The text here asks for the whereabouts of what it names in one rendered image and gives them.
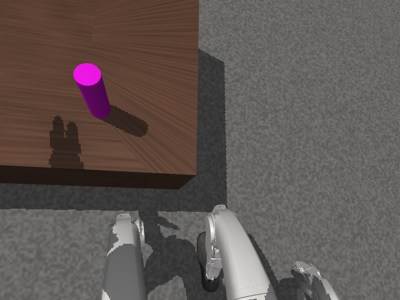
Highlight right robot hand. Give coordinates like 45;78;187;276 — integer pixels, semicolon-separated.
293;260;340;300

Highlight can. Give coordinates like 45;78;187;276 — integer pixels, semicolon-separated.
73;63;111;118

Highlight right robot foot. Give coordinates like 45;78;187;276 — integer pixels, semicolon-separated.
197;231;219;293

